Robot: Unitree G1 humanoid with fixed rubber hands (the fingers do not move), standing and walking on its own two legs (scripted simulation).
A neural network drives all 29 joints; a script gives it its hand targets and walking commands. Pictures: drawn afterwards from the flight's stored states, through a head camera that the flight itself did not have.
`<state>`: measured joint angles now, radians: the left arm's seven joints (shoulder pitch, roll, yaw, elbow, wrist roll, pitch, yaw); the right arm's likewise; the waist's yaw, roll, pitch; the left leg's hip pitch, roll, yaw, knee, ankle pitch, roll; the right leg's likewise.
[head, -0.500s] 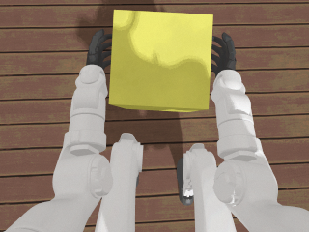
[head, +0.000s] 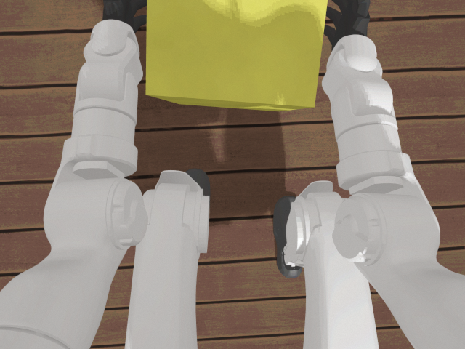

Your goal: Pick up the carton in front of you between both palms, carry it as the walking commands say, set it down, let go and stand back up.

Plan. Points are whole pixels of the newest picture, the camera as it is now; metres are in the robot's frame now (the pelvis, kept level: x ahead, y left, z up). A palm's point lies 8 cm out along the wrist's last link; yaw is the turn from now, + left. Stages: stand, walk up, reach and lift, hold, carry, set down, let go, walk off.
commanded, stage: set down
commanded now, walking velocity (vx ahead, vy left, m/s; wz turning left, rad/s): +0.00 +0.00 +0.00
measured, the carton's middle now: (234, 41) +0.52 +0.08 -0.23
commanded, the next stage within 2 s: none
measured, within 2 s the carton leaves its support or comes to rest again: rests again in 0.52 s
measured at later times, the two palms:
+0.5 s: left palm (130, 26) +0.51 +0.23 -0.20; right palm (332, 45) +0.52 -0.07 -0.20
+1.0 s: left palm (129, 29) +0.51 +0.24 -0.21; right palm (332, 44) +0.53 -0.07 -0.21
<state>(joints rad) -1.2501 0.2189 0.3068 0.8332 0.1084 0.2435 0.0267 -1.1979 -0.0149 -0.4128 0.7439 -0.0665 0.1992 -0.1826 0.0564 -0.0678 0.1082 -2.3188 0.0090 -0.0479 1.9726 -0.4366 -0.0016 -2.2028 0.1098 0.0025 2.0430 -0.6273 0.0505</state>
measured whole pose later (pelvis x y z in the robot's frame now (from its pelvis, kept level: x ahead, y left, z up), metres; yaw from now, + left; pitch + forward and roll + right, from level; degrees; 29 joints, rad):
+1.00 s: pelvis -0.01 +0.00 -0.05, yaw +0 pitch +37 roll -2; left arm -1.42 0.35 0.30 1.11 0.05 0.16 -0.06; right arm -1.38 -0.09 -0.40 0.97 -0.11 0.16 -0.07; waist 0.06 -0.05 0.31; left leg -2.34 0.03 -0.04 2.14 -0.44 0.01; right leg -2.23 0.15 0.01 2.22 -0.63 0.06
